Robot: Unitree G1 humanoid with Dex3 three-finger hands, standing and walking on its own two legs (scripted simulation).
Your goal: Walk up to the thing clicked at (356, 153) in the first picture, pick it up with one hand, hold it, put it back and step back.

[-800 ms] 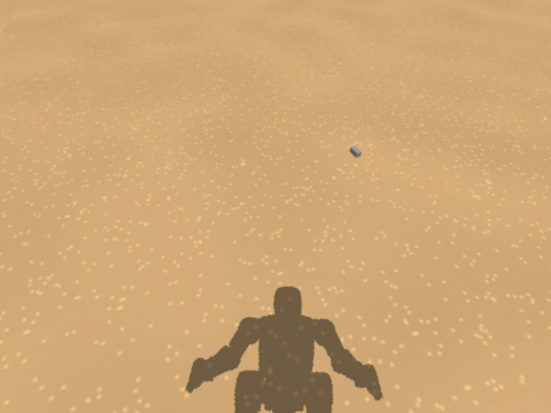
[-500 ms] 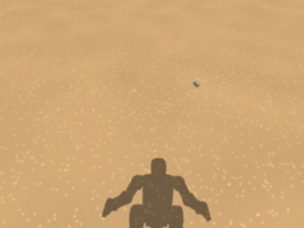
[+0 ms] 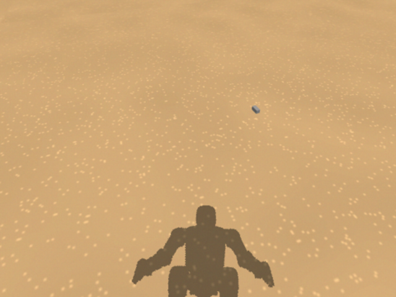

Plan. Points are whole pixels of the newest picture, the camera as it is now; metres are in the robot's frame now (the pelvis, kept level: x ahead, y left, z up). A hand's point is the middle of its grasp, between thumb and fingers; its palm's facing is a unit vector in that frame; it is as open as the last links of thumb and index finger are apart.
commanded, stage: stand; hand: left
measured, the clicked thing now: (255, 109) +1.70 -0.43 -0.77
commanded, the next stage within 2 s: walk up in 0.32 s
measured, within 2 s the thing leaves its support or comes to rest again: neither
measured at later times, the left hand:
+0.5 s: hand out of the picture +0.12 +0.26 -0.14, palm faces -0.19 -0.91 -0.37, open 7.4 cm
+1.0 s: hand (146, 219) +0.38 +0.16 -0.15, palm faces -0.43 -0.81 -0.41, open 7.4 cm
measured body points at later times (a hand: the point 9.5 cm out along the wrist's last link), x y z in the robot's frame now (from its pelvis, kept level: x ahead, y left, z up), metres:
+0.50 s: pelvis +0.02 -0.01 -0.01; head +0.03 -0.03 +0.44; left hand +0.13 +0.30 -0.12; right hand +0.07 -0.34 -0.13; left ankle +0.00 +0.13 -0.75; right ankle +0.03 -0.14 -0.71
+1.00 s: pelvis +0.24 -0.08 -0.02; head +0.24 -0.10 +0.43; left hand +0.40 +0.20 -0.12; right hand +0.22 -0.43 -0.12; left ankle +0.46 -0.02 -0.72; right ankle +0.09 -0.19 -0.75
